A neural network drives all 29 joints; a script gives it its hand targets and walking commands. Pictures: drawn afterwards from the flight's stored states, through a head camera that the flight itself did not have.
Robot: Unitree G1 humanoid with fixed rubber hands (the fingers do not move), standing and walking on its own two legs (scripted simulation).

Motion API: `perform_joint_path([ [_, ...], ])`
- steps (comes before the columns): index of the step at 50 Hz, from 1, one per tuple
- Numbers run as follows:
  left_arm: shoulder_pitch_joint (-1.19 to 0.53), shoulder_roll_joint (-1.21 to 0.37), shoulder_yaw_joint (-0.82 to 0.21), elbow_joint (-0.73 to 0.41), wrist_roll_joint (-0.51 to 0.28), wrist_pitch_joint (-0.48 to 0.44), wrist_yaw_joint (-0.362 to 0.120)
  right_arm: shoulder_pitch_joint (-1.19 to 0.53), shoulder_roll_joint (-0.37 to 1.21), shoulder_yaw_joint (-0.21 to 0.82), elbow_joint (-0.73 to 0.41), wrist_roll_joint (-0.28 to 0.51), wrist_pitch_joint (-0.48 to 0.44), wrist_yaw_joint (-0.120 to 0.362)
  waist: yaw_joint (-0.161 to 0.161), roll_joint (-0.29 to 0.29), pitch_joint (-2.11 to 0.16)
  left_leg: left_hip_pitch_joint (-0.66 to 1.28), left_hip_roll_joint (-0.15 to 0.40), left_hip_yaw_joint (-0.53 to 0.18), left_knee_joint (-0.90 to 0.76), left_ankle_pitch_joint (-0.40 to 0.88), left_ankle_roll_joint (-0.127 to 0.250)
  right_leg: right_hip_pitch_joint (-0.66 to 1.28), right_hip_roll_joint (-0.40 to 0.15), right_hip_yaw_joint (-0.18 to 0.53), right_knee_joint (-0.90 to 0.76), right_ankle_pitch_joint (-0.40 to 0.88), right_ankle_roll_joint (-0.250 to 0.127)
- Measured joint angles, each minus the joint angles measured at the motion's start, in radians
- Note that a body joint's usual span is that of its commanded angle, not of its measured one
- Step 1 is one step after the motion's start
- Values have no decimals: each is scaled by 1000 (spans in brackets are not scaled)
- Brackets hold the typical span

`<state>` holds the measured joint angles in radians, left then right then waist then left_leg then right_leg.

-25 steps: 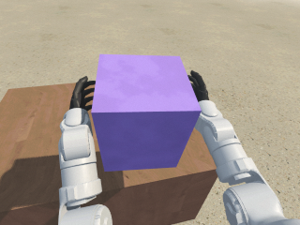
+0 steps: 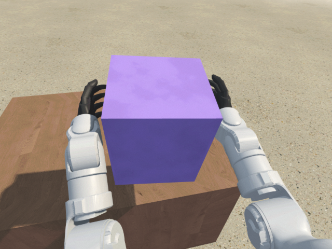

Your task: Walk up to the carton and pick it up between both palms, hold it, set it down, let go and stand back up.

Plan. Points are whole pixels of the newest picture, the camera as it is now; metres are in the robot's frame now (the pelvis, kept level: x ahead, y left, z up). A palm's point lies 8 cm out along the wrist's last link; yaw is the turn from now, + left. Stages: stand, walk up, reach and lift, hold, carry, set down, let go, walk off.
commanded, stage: hold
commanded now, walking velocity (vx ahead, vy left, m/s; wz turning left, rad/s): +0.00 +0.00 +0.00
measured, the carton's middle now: (156, 123) +0.38 +0.01 +0.15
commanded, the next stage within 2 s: set down in 0.44 s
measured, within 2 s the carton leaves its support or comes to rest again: neither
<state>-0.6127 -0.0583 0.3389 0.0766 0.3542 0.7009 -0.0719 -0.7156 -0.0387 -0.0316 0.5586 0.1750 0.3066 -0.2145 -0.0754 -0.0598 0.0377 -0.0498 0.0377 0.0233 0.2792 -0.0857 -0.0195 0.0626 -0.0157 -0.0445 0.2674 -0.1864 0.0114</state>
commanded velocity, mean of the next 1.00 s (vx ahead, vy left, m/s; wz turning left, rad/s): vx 0.00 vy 0.00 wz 0.00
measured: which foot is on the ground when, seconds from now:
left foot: down 0.00-1.00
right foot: down 0.00-1.00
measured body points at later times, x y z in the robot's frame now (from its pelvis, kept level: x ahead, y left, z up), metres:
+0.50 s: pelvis +0.01 +0.00 +0.00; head -0.03 +0.03 +0.45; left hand +0.38 +0.16 +0.20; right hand +0.39 -0.15 +0.19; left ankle +0.05 +0.13 -0.75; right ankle -0.01 -0.12 -0.75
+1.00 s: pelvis +0.02 +0.00 +0.00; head +0.01 +0.03 +0.45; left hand +0.39 +0.17 +0.15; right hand +0.41 -0.13 +0.15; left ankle +0.05 +0.13 -0.75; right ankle -0.01 -0.12 -0.75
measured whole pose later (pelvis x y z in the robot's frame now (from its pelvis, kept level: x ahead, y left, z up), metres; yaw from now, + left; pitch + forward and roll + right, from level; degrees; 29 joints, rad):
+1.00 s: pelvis +0.02 +0.00 +0.00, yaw +1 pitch -8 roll +0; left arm -0.52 -0.08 0.34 0.16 0.38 0.44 -0.10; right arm -0.60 0.04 -0.11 0.65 0.04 -0.03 -0.18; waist -0.03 -0.09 0.10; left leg -0.01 0.03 0.02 0.26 -0.11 -0.03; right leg 0.11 -0.03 -0.07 0.25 -0.22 0.01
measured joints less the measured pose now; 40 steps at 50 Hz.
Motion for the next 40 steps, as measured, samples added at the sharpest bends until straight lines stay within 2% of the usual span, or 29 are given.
perform_joint_path([
  [11, 23, -5, -16, -29, 3, 5, 6, 22, -5, 13, -13, 11, -14, 2, -8, 3, 9, -2, -5, 4, 6, -10, 6, 6, -5, 2, -14, 2, 7],
  [28, 62, -13, -46, -77, -5, 3, 29, 41, -30, 43, -56, 54, -14, -4, -4, 11, -3, -4, 2, 1, 17, -18, 0, 8, 2, -1, -12, -1, 1],
  [34, 15, -24, 10, -5, 25, -49, 1, -6, 11, -32, 9, -28, -53, 28, 1, 9, -1, 10, -2, -2, 2, -10, -1, 8, -2, -6, 6, -11, -2],
  [40, -5, -25, 41, 65, 51, -151, -37, 7, 54, -93, 50, -119, -168, 47, 18, -6, 7, 31, -6, -6, -22, -2, -5, 23, -6, -13, -1, -16, -4],
])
